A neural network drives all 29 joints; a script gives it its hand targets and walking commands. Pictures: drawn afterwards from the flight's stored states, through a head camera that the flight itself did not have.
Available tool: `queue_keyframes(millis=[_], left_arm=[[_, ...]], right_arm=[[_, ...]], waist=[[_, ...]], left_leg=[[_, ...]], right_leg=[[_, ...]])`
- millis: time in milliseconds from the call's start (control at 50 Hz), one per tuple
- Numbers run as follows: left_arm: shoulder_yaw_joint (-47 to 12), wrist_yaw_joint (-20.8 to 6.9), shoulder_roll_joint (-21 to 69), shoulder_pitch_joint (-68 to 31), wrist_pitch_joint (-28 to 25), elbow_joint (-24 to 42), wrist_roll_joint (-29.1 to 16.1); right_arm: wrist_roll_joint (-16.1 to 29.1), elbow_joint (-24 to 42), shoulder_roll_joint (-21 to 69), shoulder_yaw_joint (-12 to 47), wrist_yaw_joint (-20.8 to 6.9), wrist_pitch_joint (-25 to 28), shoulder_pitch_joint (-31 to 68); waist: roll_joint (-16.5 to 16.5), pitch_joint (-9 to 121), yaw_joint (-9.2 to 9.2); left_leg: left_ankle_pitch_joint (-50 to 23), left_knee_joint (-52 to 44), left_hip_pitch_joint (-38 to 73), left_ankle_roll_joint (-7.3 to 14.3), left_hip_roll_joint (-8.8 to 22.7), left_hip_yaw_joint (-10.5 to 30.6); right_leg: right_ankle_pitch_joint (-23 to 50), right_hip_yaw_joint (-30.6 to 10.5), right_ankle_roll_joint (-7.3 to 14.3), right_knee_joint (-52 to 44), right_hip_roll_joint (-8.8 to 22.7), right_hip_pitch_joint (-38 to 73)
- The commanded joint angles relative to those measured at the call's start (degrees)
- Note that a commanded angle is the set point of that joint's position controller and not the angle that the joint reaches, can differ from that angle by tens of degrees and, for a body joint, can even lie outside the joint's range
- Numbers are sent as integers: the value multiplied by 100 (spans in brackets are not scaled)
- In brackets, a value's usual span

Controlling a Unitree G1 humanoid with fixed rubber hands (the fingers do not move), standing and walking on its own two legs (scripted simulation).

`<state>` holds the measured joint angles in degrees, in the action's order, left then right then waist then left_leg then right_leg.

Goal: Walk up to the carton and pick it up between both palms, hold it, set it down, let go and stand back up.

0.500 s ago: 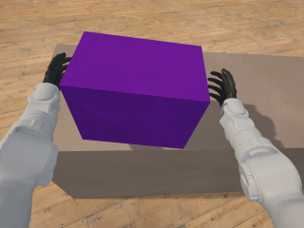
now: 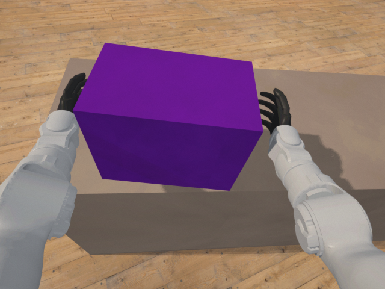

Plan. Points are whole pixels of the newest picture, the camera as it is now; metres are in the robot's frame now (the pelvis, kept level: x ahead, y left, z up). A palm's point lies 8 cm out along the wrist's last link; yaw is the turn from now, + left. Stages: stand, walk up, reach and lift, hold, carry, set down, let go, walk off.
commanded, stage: reach and lift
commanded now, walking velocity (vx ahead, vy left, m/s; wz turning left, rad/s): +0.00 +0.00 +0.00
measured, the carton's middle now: (173, 123) +0.47 +0.00 +0.05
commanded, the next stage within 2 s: none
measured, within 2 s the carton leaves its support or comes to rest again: leaves its support in 1.26 s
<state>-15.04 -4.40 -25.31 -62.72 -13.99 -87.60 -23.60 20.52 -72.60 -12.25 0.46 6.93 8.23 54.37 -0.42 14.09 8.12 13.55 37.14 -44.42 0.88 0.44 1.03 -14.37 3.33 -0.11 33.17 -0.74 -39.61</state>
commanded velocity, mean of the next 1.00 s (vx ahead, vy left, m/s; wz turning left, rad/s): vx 0.00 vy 0.00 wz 0.00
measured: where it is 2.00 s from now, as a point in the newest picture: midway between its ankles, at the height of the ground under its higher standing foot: outside the picture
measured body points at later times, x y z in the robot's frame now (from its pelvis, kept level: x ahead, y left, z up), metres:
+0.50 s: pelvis +0.00 +0.00 +0.00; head +0.07 +0.04 +0.45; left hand +0.49 +0.20 +0.09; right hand +0.43 -0.21 +0.09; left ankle +0.03 +0.10 -0.72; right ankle +0.00 -0.12 -0.72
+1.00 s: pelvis +0.00 +0.00 +0.01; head +0.07 +0.04 +0.45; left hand +0.49 +0.20 +0.09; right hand +0.43 -0.21 +0.09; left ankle +0.02 +0.10 -0.72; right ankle +0.00 -0.12 -0.72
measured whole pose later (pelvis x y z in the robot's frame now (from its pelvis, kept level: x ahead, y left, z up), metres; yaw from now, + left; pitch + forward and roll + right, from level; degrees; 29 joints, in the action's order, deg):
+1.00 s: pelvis +0.00 +0.00 +0.01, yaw +0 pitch +19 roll -2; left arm -9.3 -3.0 -23.0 -59.1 -12.6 -82.2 -18.3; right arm 14.5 -68.3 -8.6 -5.1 8.7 6.2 51.6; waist -1.1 12.4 7.5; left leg 12.3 33.1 -39.5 0.8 0.4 0.9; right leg -12.6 3.5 0.0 28.7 -0.6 -34.9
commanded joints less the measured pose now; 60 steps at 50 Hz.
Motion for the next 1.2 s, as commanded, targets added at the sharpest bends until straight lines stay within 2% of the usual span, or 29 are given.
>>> queue_keyframes(millis=[0,40,60,100,120,140,180,220,280,320,400,460,520,540,580,620,700,720,760,820,840,900,940,960,980,1060,1080,1100,1180], left_arm=[[-31,16,-303,-3002,-217,695,10],[-2,19,-287,-3072,-291,961,71],[73,2,-285,-2887,-286,957,84],[155,-60,-248,-2874,-256,912,214],[226,-63,-299,-2818,-187,793,246],[220,-26,-283,-3012,-220,1157,231],[225,49,-114,-2994,-195,1309,262],[396,26,-138,-2665,-219,1247,354],[418,-8,-157,-2859,-262,1115,295],[436,14,-194,-2867,-265,1062,269],[257,71,-61,-3045,-174,1089,323],[377,95,-43,-2859,-256,1155,324],[496,86,-132,-2926,-218,1015,379],[343,110,-29,-3092,-204,1128,342],[458,110,20,-2855,-184,1134,403],[443,81,125,-3083,-183,1227,435],[498,85,369,-2826,-265,1359,499],[629,74,177,-2736,-221,1279,567],[484,61,228,-3009,-195,1327,452],[384,47,406,-2931,-215,1458,452],[413,71,436,-2927,-183,1591,543],[502,79,553,-2850,-225,1663,544],[605,55,448,-2851,-201,1635,576],[581,72,515,-2857,-180,1933,591],[611,80,559,-2904,-183,2104,536],[730,81,590,-2878,-93,2199,673],[674,59,637,-2929,-53,2312,695],[735,36,700,-2930,-50,2450,707],[985,-137,1136,-2777,-103,2587,1037]], right_arm=[[54,556,-937,-99,-27,167,2581],[29,739,-883,-116,15,269,2476],[-28,908,-795,-49,55,290,2483],[-144,848,-764,-252,170,338,2482],[-219,850,-818,-322,208,303,2518],[-271,990,-793,-463,257,332,2524],[-263,1078,-763,-481,216,324,2560],[-325,1302,-681,-386,240,374,2372],[-442,1224,-458,-378,261,253,2458],[-506,1227,-447,-456,299,232,2504],[-527,821,-557,-694,309,204,2558],[-420,1171,-428,-425,250,240,2478],[-469,1150,-366,-410,264,122,2551],[-510,1100,-428,-596,267,130,2617],[-444,1106,-347,-384,230,104,2476],[-506,1206,-279,-569,229,132,2621],[-554,1231,-80,-387,190,114,2407],[-550,1271,-177,-366,220,131,2392],[-634,1177,-149,-632,261,107,2536],[-698,1114,-98,-667,223,95,2410],[-666,1214,-161,-659,234,133,2396],[-636,1442,106,-471,144,94,2387],[-598,1609,215,-379,171,27,2440],[-659,1818,137,-489,197,34,2424],[-667,2119,276,-426,202,28,2526],[-674,1953,276,-426,147,-59,2324],[-724,1845,158,-595,157,-56,2261],[-752,2035,243,-578,169,-8,2309],[-1222,2486,743,-698,68,119,2107]], waist=[[1045,3005,87],[1101,3491,122],[888,3535,78],[899,3361,268],[828,3149,233],[928,3447,318],[1105,3570,196],[1034,3790,147],[682,3388,197],[670,3246,218],[1155,3074,336],[1129,3389,70],[909,3177,75],[1053,3272,224],[1002,3102,53],[1042,3257,169],[987,3401,73],[797,3289,23],[708,3089,236],[1058,3115,262],[1244,3336,178],[1034,3178,14],[855,3111,-25],[887,3332,71],[820,3497,7],[917,3390,-35],[1030,3394,172],[999,3524,84],[850,3639,80]], left_leg=[[-2209,140,3289,-527,93,125],[-2529,236,3532,-581,75,101],[-2548,295,3481,-541,34,41],[-2584,202,3472,-554,29,58],[-2399,183,3320,-517,11,27],[-2429,178,3326,-576,8,4],[-2641,165,3627,-654,56,51],[-2963,215,3671,-648,10,5],[-2344,63,3287,-505,-7,-2],[-2078,-35,3034,-471,-25,-36],[-2204,-31,3498,-656,90,38],[-2437,-23,3520,-627,46,25],[-2218,-57,3209,-512,7,-23],[-2084,-134,3276,-556,57,24],[-2429,-60,3502,-581,61,20],[-2245,-86,3419,-582,55,30],[-2641,-42,3640,-567,60,34],[-2669,-37,3579,-520,48,-2],[-2215,-116,3341,-488,67,39],[-2676,-84,3815,-611,114,91],[-2756,-92,4010,-668,125,61],[-2555,-169,3747,-580,84,46],[-2497,-236,3523,-486,32,21],[-2533,-286,3589,-519,37,9],[-2563,-275,3641,-488,18,-18],[-2902,-278,3935,-528,53,17],[-3148,-304,4168,-607,81,51],[-3280,-274,4231,-610,71,4],[-3441,-434,4368,-590,6,-78]], right_leg=[[1414,256,1,-311,-6,-64],[1691,279,-47,-310,-35,-12],[1843,244,-82,-283,-43,180],[2078,232,-134,-326,-25,352],[1970,196,-113,-333,-17,436],[2033,231,-123,-309,-26,438],[1863,312,-54,-381,-76,154],[2346,269,-86,-371,-73,466],[2014,189,-129,-381,-8,681],[1989,161,-145,-372,20,818],[1512,283,18,-509,-39,175],[1806,253,-20,-467,-15,438],[1828,157,-64,-420,39,713],[1653,249,-42,-434,7,574],[1831,198,-3,-474,2,542],[1576,240,-10,-517,12,354],[1820,232,10,-516,-7,515],[1927,194,-25,-525,-21,663],[1628,212,-48,-543,12,494],[1699,268,75,-616,-31,350],[1653,286,104,-681,-53,320],[1592,225,41,-650,-4,566],[1778,124,-31,-651,59,847],[1922,158,-46,-630,18,938],[1949,152,-57,-650,20,983],[2101,164,2,-712,1,1060],[2329,192,32,-770,-42,1038],[2380,204,17,-797,-47,1090],[2794,143,-33,-905,-25,1729]])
